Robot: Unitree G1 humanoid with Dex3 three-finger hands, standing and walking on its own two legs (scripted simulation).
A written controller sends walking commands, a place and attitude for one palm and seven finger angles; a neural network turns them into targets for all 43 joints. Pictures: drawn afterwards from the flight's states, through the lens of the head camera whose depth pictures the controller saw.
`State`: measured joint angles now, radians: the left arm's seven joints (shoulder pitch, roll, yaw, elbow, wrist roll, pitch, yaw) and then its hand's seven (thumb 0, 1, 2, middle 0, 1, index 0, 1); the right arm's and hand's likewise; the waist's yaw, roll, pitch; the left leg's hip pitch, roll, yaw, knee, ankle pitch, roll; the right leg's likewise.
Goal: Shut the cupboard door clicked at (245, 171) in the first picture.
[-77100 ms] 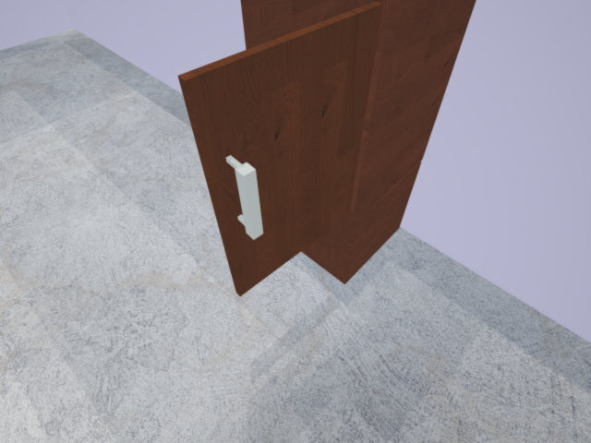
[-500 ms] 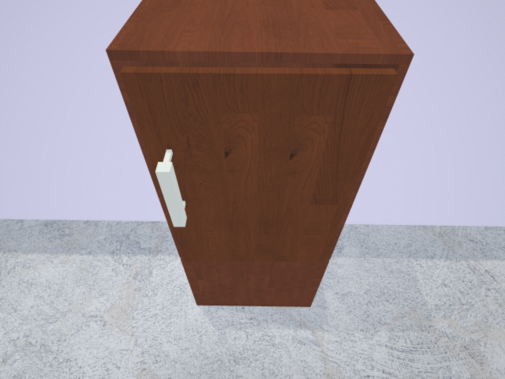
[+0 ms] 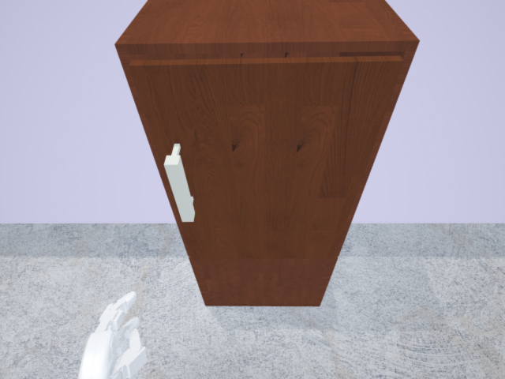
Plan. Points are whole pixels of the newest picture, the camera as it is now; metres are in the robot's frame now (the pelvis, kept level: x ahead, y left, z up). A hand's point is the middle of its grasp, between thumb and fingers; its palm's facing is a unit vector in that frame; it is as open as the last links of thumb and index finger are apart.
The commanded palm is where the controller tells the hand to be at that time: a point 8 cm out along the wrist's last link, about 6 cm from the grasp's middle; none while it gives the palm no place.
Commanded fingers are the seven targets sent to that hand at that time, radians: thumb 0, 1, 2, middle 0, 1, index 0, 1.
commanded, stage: raise the hand and make a fist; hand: left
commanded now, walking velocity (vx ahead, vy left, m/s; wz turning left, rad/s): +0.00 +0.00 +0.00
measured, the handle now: (182, 184) +0.47 +0.16 +0.03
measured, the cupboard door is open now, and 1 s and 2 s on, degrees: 1 1 1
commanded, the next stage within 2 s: bring the fist close to the handle in 1.76 s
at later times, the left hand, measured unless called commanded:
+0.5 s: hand (138, 369) +0.15 +0.17 -0.02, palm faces -0.04 -1.00 -0.03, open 5.0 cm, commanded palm +0.13 +0.24 -0.02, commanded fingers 0.00 0.90 0.90 -0.81 -0.96 -0.81 -0.96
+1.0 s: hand (111, 347) +0.17 +0.21 +0.01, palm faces +0.04 -1.00 -0.04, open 3.2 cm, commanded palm +0.15 +0.26 +0.01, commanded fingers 0.00 0.90 0.90 -1.26 -1.46 -1.26 -1.46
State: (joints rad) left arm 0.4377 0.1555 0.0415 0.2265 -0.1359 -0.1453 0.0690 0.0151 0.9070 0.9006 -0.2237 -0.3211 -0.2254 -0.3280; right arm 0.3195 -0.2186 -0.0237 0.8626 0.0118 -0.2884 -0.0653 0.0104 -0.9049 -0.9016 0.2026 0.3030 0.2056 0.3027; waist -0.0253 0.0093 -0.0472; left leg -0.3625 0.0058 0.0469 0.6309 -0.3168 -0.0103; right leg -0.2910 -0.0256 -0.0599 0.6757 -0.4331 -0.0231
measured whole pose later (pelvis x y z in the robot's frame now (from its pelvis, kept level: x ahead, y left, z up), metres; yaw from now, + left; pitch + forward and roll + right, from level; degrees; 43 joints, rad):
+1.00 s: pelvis -0.04 +0.04 -0.06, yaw -1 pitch +12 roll -3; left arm 0.44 0.21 0.08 -0.15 -0.21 -0.35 -0.11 0.02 0.90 0.90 -1.09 -1.26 -1.09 -1.27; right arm 0.23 -0.23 0.02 0.48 0.00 -0.19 -0.05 0.01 -0.90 -0.90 0.20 0.30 0.21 0.30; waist 0.01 0.04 -0.13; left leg -0.84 0.02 0.00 1.09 -0.46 0.04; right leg -0.72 -0.01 -0.07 1.04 -0.53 0.01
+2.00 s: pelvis -0.04 +0.01 -0.04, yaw +0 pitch +9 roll -1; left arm 0.27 0.21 0.13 0.02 -0.27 -0.33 -0.21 0.02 0.90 0.90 -1.30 -1.50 -1.30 -1.50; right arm 0.26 -0.25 0.03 0.54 0.02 -0.21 -0.06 0.01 -0.90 -0.90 0.20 0.30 0.21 0.30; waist 0.02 0.06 -0.10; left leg -0.74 0.03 -0.01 1.00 -0.42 0.00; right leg -0.63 0.00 -0.09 0.98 -0.51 -0.02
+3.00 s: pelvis -0.04 +0.01 -0.04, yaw -3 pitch +14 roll +0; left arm -0.55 0.17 0.18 0.82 -0.11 -0.41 0.01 0.02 0.90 0.90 -1.30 -1.50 -1.30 -1.50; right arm 0.33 -0.25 -0.01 0.66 -0.01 -0.05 0.00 0.01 -0.90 -0.90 0.20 0.30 0.21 0.30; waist -0.07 0.04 -0.13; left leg -0.80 0.04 0.03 0.95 -0.40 0.00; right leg -0.73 0.01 -0.03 0.96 -0.48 -0.02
